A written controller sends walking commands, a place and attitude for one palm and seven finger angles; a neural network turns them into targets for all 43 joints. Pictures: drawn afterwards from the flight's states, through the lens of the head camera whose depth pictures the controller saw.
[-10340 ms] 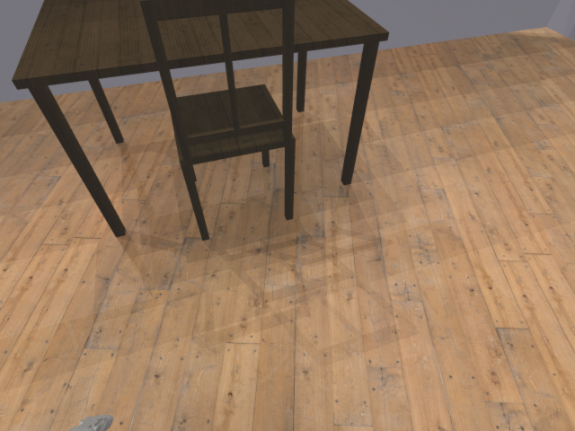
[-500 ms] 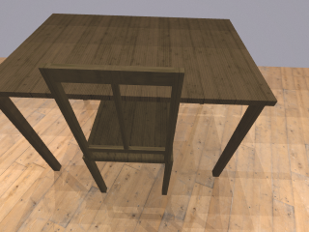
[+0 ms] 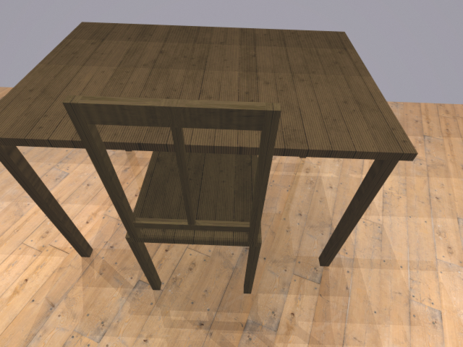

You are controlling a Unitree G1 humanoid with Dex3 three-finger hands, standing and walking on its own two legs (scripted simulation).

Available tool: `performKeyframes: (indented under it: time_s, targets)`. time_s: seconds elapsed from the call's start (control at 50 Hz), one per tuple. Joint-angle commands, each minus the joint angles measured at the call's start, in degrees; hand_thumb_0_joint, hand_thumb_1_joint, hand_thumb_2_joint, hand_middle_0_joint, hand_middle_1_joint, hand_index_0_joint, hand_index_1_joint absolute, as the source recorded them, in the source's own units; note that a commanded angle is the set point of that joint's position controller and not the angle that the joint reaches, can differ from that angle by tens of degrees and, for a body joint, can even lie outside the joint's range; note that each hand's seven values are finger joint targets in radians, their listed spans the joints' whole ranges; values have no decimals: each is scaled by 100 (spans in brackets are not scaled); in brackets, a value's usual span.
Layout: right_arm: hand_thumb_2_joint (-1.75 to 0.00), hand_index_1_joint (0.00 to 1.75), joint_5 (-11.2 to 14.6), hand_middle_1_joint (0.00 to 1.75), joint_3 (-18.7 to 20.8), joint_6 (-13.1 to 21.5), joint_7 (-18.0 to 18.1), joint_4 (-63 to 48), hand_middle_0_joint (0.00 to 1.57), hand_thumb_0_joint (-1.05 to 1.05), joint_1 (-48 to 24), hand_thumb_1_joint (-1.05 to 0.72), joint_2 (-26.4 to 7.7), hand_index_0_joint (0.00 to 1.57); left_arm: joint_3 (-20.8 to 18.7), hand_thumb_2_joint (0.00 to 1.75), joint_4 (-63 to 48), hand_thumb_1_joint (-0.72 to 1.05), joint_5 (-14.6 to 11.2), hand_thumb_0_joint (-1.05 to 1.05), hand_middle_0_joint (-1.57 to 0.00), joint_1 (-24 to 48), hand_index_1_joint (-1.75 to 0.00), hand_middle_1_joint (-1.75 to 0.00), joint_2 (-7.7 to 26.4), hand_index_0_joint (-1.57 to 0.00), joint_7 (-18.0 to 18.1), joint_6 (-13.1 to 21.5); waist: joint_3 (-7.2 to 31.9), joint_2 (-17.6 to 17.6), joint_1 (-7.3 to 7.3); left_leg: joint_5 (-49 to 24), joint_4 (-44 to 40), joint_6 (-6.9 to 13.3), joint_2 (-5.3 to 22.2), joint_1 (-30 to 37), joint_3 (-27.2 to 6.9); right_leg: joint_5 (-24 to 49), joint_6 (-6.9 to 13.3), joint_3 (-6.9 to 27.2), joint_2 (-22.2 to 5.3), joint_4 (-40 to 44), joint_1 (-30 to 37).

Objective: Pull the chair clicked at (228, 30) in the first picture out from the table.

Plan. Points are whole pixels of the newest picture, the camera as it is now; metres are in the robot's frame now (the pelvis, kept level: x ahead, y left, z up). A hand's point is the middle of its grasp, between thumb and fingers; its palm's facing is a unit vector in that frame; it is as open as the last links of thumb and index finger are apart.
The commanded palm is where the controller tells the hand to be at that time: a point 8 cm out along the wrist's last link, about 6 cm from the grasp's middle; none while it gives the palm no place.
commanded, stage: look again from close up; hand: left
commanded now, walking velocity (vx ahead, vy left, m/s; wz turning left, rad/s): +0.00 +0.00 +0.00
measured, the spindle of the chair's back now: (185, 182) +0.49 +0.15 -0.05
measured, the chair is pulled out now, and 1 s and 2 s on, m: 0.00 0.00 0.00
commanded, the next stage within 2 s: shuffle to correct the standing spot in 0.12 s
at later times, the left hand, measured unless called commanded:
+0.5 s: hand out of the picture -0.01 +0.14 -0.18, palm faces +0.04 -0.98 -0.17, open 7.4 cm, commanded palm none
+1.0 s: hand out of the picture +0.01 +0.14 -0.18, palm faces +0.07 -0.97 -0.22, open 7.3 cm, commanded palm none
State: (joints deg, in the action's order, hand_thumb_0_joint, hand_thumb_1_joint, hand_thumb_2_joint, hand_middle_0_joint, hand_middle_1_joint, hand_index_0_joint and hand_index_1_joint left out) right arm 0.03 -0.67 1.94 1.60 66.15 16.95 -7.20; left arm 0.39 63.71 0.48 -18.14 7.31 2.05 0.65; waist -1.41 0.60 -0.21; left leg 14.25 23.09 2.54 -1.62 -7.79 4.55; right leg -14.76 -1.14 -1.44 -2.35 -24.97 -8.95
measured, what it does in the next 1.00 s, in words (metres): stands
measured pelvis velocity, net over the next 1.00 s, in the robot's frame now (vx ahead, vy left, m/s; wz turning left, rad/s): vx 0.01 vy -0.03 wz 0.00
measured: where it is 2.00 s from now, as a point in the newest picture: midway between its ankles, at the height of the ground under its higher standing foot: outside the picture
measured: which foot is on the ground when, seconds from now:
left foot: down 0.00-1.00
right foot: down 0.00-1.00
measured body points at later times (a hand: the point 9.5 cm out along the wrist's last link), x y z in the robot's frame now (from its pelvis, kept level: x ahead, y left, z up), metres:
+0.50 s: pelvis +0.02 -0.02 -0.01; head +0.02 -0.03 +0.44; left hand -0.02 +0.19 -0.16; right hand -0.02 -0.22 -0.17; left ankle -0.02 +0.09 -0.74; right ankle -0.01 -0.13 -0.74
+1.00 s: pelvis +0.01 -0.03 +0.00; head +0.02 -0.04 +0.45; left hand +0.01 +0.20 -0.16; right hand +0.07 -0.26 -0.16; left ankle -0.02 +0.09 -0.74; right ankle -0.01 -0.13 -0.74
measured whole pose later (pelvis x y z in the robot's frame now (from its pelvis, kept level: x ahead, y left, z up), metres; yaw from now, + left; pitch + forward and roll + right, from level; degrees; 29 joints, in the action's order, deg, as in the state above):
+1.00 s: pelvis +0.01 -0.03 +0.00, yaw +0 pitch -1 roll +1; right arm 0.0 1.1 0.3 1.9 61.0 10.4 -9.4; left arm -0.7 61.1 0.8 -16.3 9.1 2.5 -0.3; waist -2.3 0.8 -1.5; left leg 15.8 25.5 -0.3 0.3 -8.6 3.6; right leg -17.8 1.6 -2.4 -0.6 -29.2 -10.5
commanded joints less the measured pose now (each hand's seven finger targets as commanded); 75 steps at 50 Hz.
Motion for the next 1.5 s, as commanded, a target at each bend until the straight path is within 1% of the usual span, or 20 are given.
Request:
performKeyframes:
  time_s: [0.0,0.2,0.26,0.34,0.4,0.44,0.48,0.5,0.54,0.58,0.62,0.66,0.76,0.82,0.88,1.04,1.32,1.44,1.46,1.48]
  targets:
    - [-90,30,-24,30,57,44,42,-127,20,0,385,-90,-510,20,-74,90,-103,90,16,0,-20,-423,-30,-30,497,-20,54,74,-361,-40,4,-898,-566,-13,710,-171,-701,795,246,334,-380,354,-215]
    - [-90,30,-20,30,57,63,54,-113,20,0,421,-90,-481,20,-81,90,-83,90,14,0,-20,-484,-30,-30,489,-20,57,85,-249,-27,-6,-1143,-537,-5,719,-38,-687,967,247,339,-389,330,-173]
    - [-90,30,-40,30,88,13,50,-47,20,0,469,-90,-512,20,-84,90,-54,90,39,0,-20,-474,-30,-30,442,-20,19,43,-505,13,43,67,-673,27,781,-191,-753,51,257,198,-254,273,-397]
    - [-90,30,-77,30,198,-57,52,-73,20,0,495,-90,-630,20,-122,90,-122,90,100,0,-20,-452,-30,-30,380,-20,-48,-18,-816,-420,53,1548,-1185,222,1116,-503,-1257,-567,264,-122,-35,-221,-772]
    - [-90,30,-102,30,247,-41,78,-104,20,0,566,-90,-682,20,-161,90,-162,90,122,0,-20,-496,-30,-30,339,-20,-82,-17,-794,-488,56,1136,-1001,342,1239,-433,-1386,-448,293,-162,-17,-425,-951]
    - [-90,30,-101,30,256,-20,107,-114,20,0,590,-90,-628,20,-186,90,-156,90,108,0,-20,-571,-30,-30,332,-20,-99,1,-711,-272,33,476,-697,369,1226,-417,-1282,-217,332,-92,-23,-349,-826]
    - [-90,30,-100,30,244,12,119,-136,20,0,535,-90,-581,20,-218,90,-110,90,95,0,-20,-746,-30,-30,340,-20,-82,38,-488,-75,-35,-300,-175,265,1009,-548,-925,371,395,122,-137,-212,-407]
    - [-90,30,-89,30,197,40,121,-146,20,0,475,-90,-445,20,-211,90,-44,90,69,0,-20,-901,-30,-30,359,-20,-45,96,-314,110,-77,-806,240,139,753,-585,-593,1168,460,385,-330,-70,-92]
    - [-90,30,-62,30,100,27,128,-174,20,0,407,-90,-193,20,-200,90,69,90,19,0,-20,-1058,-30,-30,535,-20,29,186,-250,760,-70,-445,518,-127,459,-884,-210,3472,533,730,-758,38,445]
    - [-90,30,-25,30,87,-3,136,-114,20,0,468,-90,-190,20,-161,90,55,90,-11,0,-20,-956,-30,-30,589,-20,90,240,-7,531,21,-506,341,-234,491,-616,-232,5256,450,694,-870,-149,628]
    - [-90,30,19,30,108,-21,149,-125,20,0,453,-90,-263,20,-185,90,-12,90,-22,0,-20,-932,-30,-30,706,-20,131,237,242,336,-25,-971,265,-256,489,-442,-209,5847,289,614,-814,-308,862]
    - [-90,30,34,30,158,-84,161,-218,20,0,349,-90,-316,20,-234,90,-102,90,-6,0,-20,-893,-30,-30,789,-20,180,187,135,225,-67,-1102,311,-273,485,-506,-170,5924,242,660,-854,-408,807]
    - [-90,30,5,30,239,-199,143,-450,20,0,115,-90,-451,20,-300,90,-278,90,37,0,-20,-678,-30,-30,882,-20,202,83,209,264,-93,-1214,467,-299,513,-431,-197,4962,486,840,-977,-424,550]
    - [-90,30,-9,30,250,-217,117,-558,20,0,8,-90,-501,20,-271,90,-384,90,48,0,-20,-405,-30,-30,822,-20,176,39,201,295,-17,-1348,266,-267,588,-79,-303,3752,603,783,-886,-349,105]
    - [-90,30,-27,30,234,-181,75,-568,20,0,-93,-90,-587,20,-203,90,-479,90,48,0,-20,-158,-30,-30,722,-20,122,15,-15,-128,0,-1629,54,-145,762,272,-512,1888,406,562,-553,-45,-478]
    - [-90,30,-37,30,168,-137,7,-585,20,0,-189,-90,-639,20,-146,90,-479,90,48,0,-20,-85,-30,-30,763,-20,35,11,-405,15,-47,-504,-480,-88,732,-111,-677,309,291,511,-383,521,-517]
    - [-90,30,-30,30,57,-28,-4,-312,20,0,218,-90,-615,20,-111,90,-344,90,3,0,-20,-283,-30,-30,726,-20,6,74,-274,-145,-49,-531,-651,-103,700,-209,-721,381,324,428,-372,522,-332]
    - [-90,30,-5,30,59,-26,16,-181,20,0,394,-90,-475,20,-85,90,-229,90,1,0,-20,-446,-30,-30,611,-20,18,94,-330,-16,-49,-448,-657,-83,703,-235,-682,391,328,422,-340,571,-321]
    - [-90,30,-26,30,76,30,-75,-579,20,0,-281,-90,-788,20,-26,90,-22,90,98,0,-20,-613,-30,-30,728,-20,206,211,-568,12,-235,-647,579,-265,807,-866,-420,1726,259,564,-659,514,-408]
    - [-90,30,-53,30,92,-79,-89,-727,20,0,168,-90,-495,20,-86,90,-291,90,29,0,-20,-363,-30,-30,957,-20,161,214,-74,-21,148,382,478,-252,497,-586,-531,-137,442,920,-836,674,-540]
